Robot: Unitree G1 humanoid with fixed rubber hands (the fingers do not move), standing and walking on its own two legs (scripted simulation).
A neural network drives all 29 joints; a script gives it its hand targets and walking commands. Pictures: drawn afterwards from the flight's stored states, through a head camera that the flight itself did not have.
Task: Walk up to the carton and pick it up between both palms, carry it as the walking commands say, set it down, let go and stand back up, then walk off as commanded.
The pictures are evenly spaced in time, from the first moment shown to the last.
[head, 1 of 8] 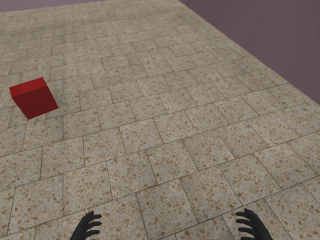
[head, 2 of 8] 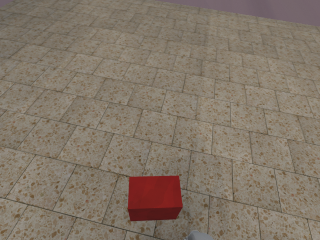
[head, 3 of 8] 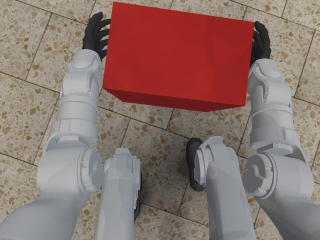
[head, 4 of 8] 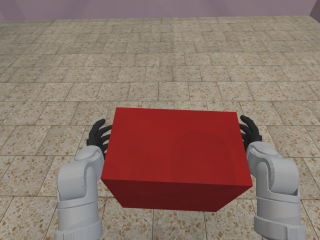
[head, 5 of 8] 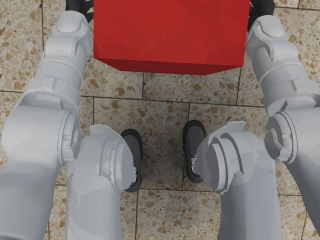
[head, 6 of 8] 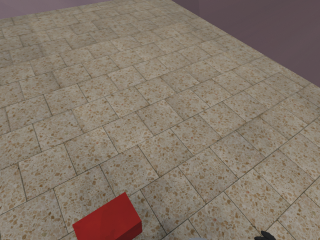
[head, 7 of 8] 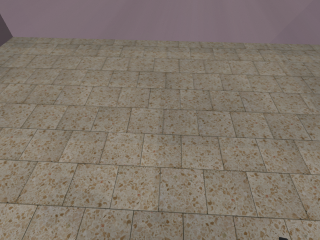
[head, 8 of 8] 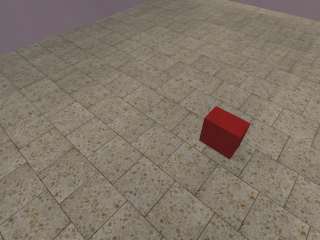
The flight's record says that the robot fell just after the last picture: no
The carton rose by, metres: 0.68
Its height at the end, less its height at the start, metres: +0.00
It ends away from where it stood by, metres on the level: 0.10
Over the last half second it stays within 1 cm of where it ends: yes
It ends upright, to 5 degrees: yes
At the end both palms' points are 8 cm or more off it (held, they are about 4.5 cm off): yes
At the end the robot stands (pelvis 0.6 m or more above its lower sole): yes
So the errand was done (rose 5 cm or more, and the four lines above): yes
